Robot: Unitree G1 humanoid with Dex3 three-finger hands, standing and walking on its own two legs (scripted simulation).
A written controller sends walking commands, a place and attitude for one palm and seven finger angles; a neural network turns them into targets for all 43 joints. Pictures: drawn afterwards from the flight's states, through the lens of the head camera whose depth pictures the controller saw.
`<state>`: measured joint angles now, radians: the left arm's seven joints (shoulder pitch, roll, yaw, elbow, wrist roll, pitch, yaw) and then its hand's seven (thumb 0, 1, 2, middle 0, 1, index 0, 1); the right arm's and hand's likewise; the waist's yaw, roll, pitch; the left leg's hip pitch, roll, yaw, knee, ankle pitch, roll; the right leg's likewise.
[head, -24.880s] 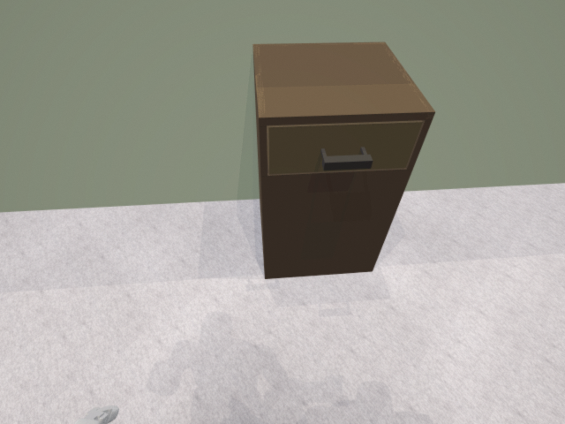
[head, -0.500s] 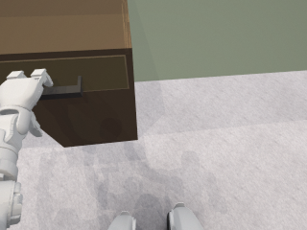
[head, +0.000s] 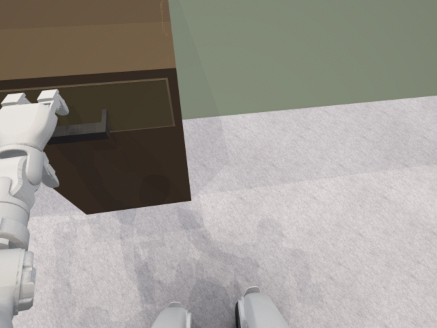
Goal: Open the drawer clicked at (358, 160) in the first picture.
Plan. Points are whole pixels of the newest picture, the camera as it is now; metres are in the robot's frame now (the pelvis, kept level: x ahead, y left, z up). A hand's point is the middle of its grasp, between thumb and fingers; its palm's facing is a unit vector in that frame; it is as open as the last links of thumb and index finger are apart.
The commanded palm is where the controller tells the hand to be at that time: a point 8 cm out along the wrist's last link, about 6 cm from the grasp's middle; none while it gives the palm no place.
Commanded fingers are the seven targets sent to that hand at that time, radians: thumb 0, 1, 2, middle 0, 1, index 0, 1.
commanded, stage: re-aim the fingers above the handle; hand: left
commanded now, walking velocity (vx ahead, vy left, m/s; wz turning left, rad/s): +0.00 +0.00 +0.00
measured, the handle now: (78, 124) +0.54 +0.30 -0.04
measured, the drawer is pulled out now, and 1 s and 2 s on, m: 0.00 0.00 0.00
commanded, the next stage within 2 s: lower the fingers behind the handle in 1.48 s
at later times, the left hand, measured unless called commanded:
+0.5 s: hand (39, 145) +0.45 +0.33 +0.01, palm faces -0.03 +0.03 -1.00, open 13.8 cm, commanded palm +0.43 +0.33 +0.06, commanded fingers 0.00 -0.50 0.30 -0.30 -1.20 -0.30 -1.20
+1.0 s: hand (34, 152) +0.44 +0.34 +0.00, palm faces -0.04 +0.02 -1.00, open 13.8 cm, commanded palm +0.43 +0.33 +0.06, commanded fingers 0.00 -0.50 0.30 -0.30 -1.20 -0.30 -1.20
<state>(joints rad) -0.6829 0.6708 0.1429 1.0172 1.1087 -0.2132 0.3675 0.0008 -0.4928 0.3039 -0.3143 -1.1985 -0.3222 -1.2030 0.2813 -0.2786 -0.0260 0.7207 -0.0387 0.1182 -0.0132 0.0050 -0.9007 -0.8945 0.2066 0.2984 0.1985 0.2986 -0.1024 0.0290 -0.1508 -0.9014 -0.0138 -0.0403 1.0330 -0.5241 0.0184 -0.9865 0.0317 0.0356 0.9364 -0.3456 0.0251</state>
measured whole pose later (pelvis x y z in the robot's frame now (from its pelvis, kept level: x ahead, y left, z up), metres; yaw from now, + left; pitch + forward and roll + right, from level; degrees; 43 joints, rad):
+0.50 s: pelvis -0.01 -0.01 -0.01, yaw +0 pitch +24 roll -2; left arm -0.75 0.71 0.15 1.09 1.11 -0.17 0.38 0.00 -0.49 0.30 -0.31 -1.20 -0.32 -1.20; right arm 0.25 -0.29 -0.02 0.72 -0.03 0.09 -0.02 0.01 -0.90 -0.89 0.21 0.30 0.20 0.30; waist -0.11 0.03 -0.13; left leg -0.98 -0.02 -0.04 1.07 -0.51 0.01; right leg -1.06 0.03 0.03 0.98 -0.34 0.02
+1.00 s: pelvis -0.01 +0.00 -0.01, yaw +1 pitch +25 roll -2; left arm -0.68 0.70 0.17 1.02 1.12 -0.23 0.37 0.00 -0.49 0.30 -0.32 -1.20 -0.32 -1.20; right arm 0.27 -0.29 -0.04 0.73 -0.04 0.09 -0.02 0.01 -0.90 -0.89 0.21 0.30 0.20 0.30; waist -0.08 0.03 -0.15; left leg -0.98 -0.02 -0.05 1.09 -0.53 0.02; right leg -1.06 0.03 0.03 0.99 -0.35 0.03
